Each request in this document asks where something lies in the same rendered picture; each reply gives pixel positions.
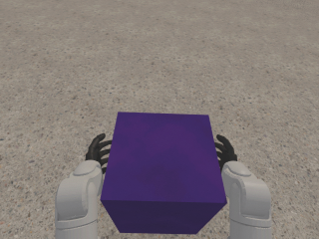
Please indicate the robot left hand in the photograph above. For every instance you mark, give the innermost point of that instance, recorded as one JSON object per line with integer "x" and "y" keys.
{"x": 94, "y": 152}

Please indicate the carton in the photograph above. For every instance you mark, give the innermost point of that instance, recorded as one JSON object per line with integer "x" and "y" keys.
{"x": 163, "y": 174}

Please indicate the left robot forearm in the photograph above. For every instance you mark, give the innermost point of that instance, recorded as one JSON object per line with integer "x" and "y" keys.
{"x": 76, "y": 202}

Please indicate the robot right hand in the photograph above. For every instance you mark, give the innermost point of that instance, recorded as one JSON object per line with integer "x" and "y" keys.
{"x": 227, "y": 151}

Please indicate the right robot forearm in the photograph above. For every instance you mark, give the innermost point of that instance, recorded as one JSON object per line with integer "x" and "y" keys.
{"x": 249, "y": 203}

